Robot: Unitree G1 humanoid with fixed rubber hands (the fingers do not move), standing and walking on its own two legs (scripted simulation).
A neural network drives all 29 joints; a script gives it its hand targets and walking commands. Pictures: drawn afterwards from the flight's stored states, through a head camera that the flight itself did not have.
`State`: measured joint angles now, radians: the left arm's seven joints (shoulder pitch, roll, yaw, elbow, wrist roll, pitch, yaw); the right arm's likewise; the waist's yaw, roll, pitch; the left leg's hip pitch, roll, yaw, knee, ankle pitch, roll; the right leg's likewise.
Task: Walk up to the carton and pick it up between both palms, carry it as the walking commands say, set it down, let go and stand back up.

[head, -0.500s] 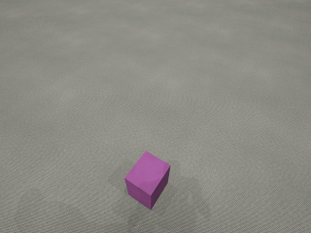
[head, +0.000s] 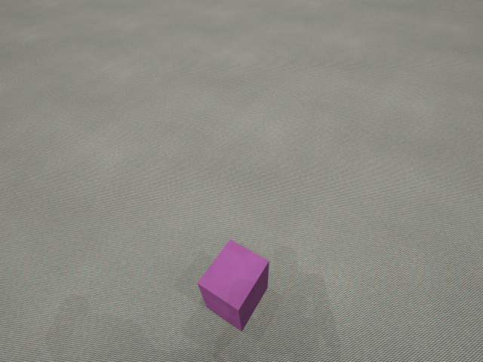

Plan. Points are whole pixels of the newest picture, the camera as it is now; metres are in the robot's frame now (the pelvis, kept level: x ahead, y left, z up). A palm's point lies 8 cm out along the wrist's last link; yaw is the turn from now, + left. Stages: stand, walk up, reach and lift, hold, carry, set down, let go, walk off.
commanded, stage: walk up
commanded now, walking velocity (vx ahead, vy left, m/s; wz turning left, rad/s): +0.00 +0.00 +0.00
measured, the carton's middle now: (236, 285) +0.50 +0.09 -0.65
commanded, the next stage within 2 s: none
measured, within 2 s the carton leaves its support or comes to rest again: neither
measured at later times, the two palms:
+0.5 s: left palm out of the picture +0.01 +0.23 -0.15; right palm out of the picture +0.01 -0.24 -0.15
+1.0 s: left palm out of the picture +0.03 +0.33 -0.12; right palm out of the picture +0.13 -0.17 -0.14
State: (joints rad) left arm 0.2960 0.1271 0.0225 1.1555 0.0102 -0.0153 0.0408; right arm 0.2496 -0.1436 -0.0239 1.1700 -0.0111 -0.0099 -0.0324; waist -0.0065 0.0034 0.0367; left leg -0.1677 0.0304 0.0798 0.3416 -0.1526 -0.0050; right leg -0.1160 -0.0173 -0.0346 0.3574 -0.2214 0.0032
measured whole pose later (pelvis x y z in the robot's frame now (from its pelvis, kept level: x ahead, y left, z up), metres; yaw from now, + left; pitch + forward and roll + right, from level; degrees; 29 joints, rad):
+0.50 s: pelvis +0.01 -0.01 -0.01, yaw +4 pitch +0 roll +0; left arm 0.26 0.17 0.04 1.07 0.01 0.00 0.06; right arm 0.27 -0.18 -0.07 1.11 -0.02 0.01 -0.02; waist -0.03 0.01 0.05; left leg -0.31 0.04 0.04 0.60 -0.25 -0.01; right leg -0.15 -0.02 -0.11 0.44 -0.29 -0.01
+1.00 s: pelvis +0.01 +0.05 -0.01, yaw +19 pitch +0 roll -2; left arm 0.13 0.26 0.05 0.90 0.03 0.05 0.02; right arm 0.25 -0.19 -0.04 0.92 -0.03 0.02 -0.01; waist -0.03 0.02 0.06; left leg -0.29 -0.02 -0.04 0.46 -0.18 0.03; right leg -0.36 0.00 -0.04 0.76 -0.45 0.01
